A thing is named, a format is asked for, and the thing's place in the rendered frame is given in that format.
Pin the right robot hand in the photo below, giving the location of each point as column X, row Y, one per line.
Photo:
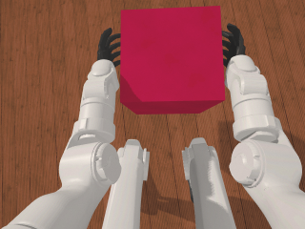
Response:
column 235, row 46

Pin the left robot hand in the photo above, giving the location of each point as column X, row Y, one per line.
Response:
column 105, row 47

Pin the right robot foot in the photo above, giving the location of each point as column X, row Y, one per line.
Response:
column 191, row 192

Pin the left robot forearm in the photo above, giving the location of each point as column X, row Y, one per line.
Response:
column 97, row 107

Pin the right robot forearm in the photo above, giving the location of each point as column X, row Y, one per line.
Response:
column 254, row 116

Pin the carton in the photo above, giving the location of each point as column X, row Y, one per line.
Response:
column 171, row 60

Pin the right robot shin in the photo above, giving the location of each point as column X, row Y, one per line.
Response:
column 212, row 150

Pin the robot left upper arm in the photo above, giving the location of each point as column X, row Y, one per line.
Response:
column 86, row 171

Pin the robot right upper arm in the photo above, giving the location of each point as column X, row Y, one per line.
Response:
column 271, row 173

